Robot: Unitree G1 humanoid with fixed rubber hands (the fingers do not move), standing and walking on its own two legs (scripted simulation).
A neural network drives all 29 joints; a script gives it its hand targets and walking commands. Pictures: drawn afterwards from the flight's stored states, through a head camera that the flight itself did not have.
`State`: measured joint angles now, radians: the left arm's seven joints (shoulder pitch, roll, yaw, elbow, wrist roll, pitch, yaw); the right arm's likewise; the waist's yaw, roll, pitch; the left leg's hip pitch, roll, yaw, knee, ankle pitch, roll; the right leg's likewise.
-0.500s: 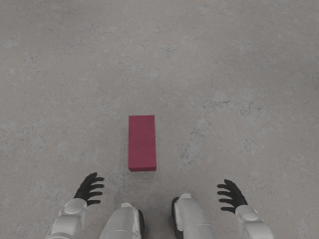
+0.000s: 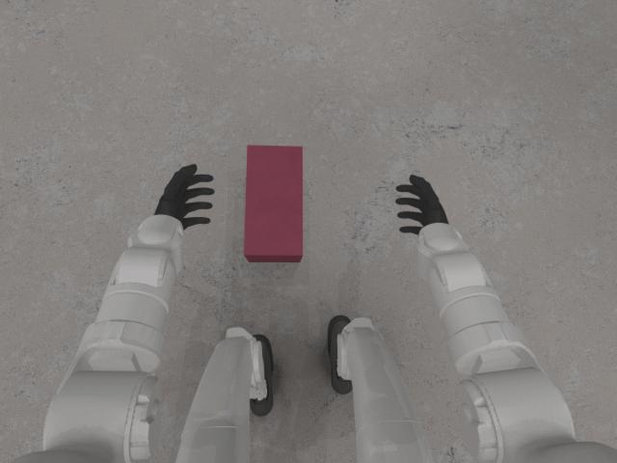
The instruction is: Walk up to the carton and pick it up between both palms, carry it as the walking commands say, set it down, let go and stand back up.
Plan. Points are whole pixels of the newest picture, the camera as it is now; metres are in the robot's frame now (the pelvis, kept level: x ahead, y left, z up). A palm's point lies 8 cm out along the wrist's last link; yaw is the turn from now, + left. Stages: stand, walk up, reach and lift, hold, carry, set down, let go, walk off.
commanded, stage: reach and lift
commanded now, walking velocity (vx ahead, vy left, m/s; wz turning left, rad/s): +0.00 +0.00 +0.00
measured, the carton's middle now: (274, 206) +0.55 +0.05 -0.61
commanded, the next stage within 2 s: none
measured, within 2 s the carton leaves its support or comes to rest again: neither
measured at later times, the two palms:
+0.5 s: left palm (192, 134) +0.53 +0.17 -0.14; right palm (384, 144) +0.52 -0.13 -0.14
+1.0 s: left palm (209, 153) +0.53 +0.16 -0.22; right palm (358, 170) +0.51 -0.11 -0.23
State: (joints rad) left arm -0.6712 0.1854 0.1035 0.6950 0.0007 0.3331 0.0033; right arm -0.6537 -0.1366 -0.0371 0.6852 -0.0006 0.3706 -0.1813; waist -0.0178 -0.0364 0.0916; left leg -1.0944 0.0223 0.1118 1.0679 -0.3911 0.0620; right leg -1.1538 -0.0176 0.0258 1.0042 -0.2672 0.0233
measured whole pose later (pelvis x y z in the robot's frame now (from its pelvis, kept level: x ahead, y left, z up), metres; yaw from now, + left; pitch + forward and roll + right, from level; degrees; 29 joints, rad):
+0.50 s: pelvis +0.01 +0.00 -0.02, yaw +0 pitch +36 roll +0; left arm -1.18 0.23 0.18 0.76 0.00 0.17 0.08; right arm -1.14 -0.14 -0.14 0.70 0.01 0.19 -0.25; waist 0.00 -0.03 0.23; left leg -1.35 0.02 0.11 1.10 -0.38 0.07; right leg -1.41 -0.02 0.03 1.03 -0.25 0.03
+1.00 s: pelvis -0.05 -0.01 -0.07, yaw +1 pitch +31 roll +1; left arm -1.56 0.32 0.21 0.91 -0.01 0.21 0.09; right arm -1.51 -0.14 -0.18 0.86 0.02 0.23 -0.29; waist -0.02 -0.04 0.52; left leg -1.48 0.02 0.11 1.31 -0.38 0.07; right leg -1.54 -0.02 0.04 1.25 -0.26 0.03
